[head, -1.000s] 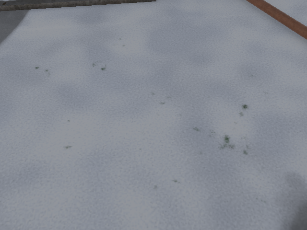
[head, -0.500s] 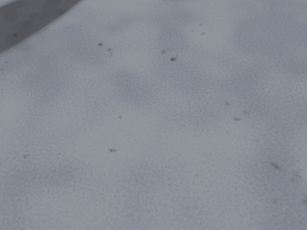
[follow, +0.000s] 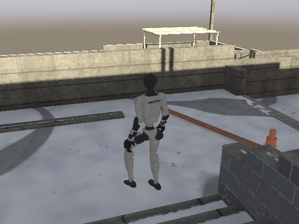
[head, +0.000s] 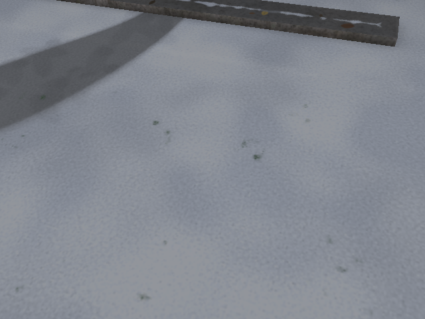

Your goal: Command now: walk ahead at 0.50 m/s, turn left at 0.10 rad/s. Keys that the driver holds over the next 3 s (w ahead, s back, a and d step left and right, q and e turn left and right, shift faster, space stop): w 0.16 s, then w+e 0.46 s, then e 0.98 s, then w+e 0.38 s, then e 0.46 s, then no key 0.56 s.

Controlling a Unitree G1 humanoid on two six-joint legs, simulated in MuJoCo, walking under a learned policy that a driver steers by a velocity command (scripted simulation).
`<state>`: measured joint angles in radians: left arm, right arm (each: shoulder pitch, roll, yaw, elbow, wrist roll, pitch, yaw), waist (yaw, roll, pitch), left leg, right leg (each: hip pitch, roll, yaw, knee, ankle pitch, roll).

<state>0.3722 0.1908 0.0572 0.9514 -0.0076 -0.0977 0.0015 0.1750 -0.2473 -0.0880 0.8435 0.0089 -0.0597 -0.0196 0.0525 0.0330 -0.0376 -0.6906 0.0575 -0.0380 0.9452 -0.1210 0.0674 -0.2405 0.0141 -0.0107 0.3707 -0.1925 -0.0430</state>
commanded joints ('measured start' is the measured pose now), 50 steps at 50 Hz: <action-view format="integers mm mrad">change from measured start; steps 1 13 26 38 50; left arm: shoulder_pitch -21 18 -153 -253 -261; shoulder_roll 161 199 86 168 248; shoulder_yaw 34 49 46 56 69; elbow -44 33 -83 -210 -305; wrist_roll -17 -31 -21 -5 14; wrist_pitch -16 15 42 43 69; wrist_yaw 16 14 10 -69 2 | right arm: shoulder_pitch -104 -86 29 74 32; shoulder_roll -7 -93 -79 -207 -108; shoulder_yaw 2 -27 -12 -35 -4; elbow -77 -60 60 66 -63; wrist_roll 1 9 -25 16 -23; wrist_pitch -16 -50 -60 9 33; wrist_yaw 5 37 13 -34 -41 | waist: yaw -17 -96 -37 1 -92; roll -116 -141 23 74 -94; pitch -4 -28 46 -5 -129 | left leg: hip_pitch -55 468 556 749 139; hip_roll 18 -73 207 202 -12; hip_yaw -9 76 47 250 -30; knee -192 -521 -811 -402 127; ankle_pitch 126 49 223 850 -264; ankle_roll -19 42 119 8 -133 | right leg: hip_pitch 126 143 -529 -205 -60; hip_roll -243 -215 -149 23 -173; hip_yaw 211 133 140 -104 312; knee -208 88 660 207 -26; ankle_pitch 149 533 131 91 511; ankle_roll -142 -96 2 -73 -248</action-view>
